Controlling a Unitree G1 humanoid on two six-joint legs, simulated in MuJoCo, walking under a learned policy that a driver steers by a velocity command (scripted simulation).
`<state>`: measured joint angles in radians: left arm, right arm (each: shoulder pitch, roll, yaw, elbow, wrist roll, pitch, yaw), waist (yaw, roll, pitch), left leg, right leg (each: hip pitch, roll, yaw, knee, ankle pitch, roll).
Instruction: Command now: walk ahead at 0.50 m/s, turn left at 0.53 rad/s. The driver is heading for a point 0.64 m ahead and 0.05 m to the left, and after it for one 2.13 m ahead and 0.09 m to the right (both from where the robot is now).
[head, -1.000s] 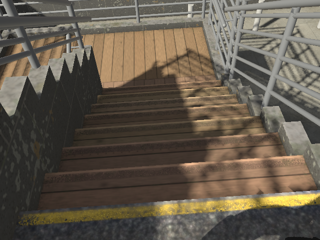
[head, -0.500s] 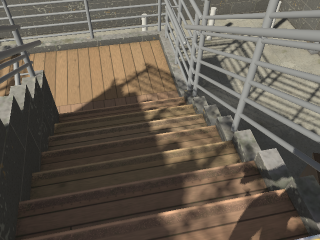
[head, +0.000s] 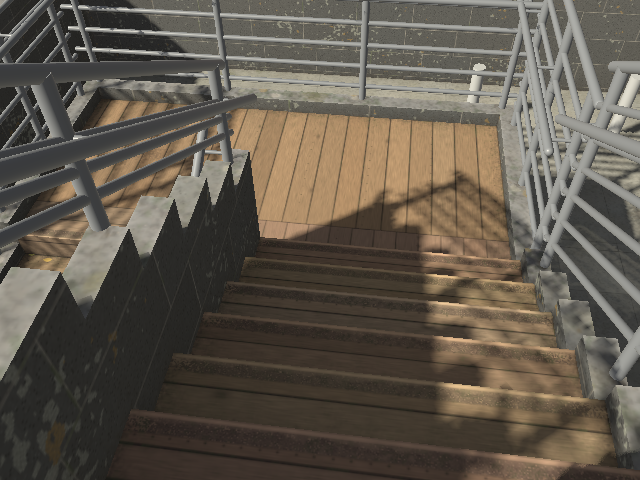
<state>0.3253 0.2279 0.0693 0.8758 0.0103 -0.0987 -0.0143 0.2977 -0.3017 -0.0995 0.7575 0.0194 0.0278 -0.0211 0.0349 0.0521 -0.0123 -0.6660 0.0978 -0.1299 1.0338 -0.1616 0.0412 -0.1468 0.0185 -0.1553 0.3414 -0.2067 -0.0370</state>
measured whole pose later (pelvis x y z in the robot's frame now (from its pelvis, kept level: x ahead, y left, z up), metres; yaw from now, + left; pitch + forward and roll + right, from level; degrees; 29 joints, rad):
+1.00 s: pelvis +0.43 +0.14 -0.22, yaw -6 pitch +3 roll -1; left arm 0.49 0.17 0.04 0.86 -0.03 -0.06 0.06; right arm 0.14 -0.24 -0.05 0.70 -0.04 -0.10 -0.01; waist 0.03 0.05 -0.07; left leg -0.77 0.07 -0.21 0.77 0.41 -0.02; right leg -0.27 0.20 0.18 0.80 -0.55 -0.10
